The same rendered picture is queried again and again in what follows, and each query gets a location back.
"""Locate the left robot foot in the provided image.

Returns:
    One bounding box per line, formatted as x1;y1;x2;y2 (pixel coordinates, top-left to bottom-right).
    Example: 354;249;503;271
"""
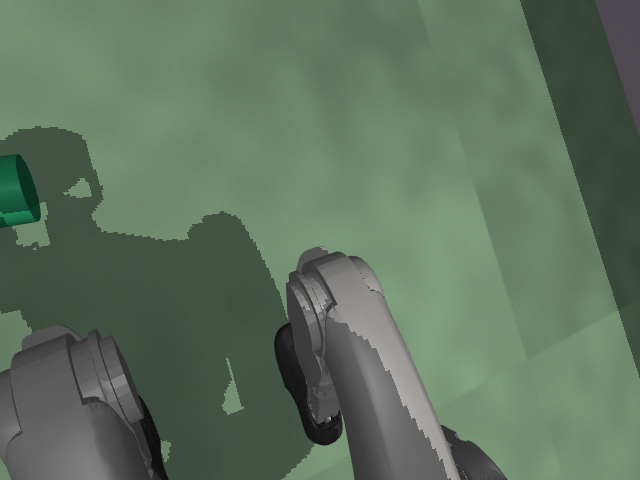
138;395;169;480

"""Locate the right robot hand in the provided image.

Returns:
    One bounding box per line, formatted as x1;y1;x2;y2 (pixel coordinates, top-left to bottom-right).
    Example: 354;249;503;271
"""
441;425;508;480

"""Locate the can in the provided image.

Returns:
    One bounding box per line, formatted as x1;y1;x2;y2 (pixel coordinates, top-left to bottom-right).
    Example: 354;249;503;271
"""
0;154;41;228

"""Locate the right robot foot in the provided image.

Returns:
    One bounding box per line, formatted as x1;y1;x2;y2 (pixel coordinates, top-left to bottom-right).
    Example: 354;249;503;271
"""
274;323;343;445

